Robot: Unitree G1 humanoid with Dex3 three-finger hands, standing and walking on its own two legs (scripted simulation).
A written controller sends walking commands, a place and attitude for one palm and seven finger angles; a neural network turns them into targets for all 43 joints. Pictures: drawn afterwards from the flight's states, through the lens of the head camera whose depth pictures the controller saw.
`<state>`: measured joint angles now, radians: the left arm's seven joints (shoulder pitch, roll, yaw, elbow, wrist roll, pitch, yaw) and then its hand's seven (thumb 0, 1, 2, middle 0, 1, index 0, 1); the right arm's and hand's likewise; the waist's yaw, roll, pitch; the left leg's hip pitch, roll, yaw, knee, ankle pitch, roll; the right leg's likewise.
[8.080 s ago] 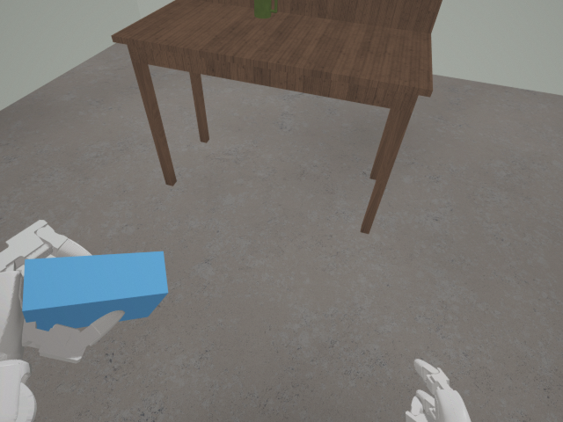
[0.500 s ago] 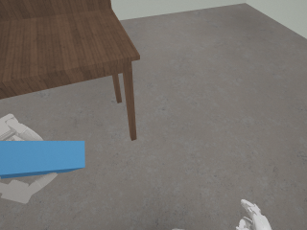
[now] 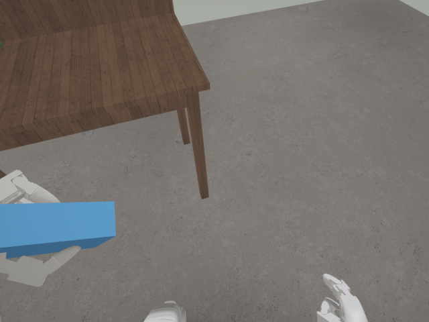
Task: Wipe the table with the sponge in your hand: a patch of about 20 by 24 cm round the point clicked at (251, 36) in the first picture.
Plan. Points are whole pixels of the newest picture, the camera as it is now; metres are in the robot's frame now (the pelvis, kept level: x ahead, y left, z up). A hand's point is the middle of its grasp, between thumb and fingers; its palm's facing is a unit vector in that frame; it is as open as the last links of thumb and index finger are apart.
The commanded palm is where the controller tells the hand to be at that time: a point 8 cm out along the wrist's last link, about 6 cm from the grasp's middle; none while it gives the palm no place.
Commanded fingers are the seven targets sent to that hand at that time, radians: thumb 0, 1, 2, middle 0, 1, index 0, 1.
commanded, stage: take the last steps up to it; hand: left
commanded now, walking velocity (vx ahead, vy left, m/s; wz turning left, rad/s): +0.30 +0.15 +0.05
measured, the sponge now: (73, 228) +0.22 +0.21 +0.13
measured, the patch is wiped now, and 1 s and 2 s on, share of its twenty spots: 0.00 0.00 0.00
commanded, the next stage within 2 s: come to a stop and stand still in 0.90 s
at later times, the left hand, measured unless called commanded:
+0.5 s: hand (23, 146) +0.33 +0.30 +0.18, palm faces +0.33 -0.77 -0.54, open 9.3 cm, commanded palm +0.28 +0.35 +0.17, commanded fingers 0.00 0.10 1.30 -1.20 -1.60 -1.20 -1.60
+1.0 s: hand (9, 106) +0.42 +0.37 +0.18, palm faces +0.42 -0.77 -0.49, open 9.3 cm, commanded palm +0.37 +0.41 +0.17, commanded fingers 0.00 0.10 1.30 -1.20 -1.60 -1.20 -1.60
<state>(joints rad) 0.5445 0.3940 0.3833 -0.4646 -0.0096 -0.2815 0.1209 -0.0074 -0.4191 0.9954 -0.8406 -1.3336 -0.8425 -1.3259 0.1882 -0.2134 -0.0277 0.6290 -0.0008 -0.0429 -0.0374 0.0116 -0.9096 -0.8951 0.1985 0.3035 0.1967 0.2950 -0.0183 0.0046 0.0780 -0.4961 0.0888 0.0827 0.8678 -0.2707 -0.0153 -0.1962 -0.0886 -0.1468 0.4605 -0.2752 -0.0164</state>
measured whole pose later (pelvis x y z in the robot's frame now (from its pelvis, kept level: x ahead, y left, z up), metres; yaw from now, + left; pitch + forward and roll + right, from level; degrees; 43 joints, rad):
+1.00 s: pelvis +0.21 +0.13 -0.02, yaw +0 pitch +0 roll +2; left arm 0.48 0.45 0.44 -0.53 -0.02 -0.28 0.16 -0.01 -0.42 0.99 -0.84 -1.33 -0.84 -1.32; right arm 0.17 -0.19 -0.06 0.59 0.01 -0.07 -0.06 0.01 -0.91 -0.90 0.19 0.30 0.19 0.29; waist 0.00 -0.04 0.06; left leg -0.32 0.07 0.15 0.59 -0.26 -0.01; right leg -0.38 -0.11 -0.08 0.97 -0.56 0.03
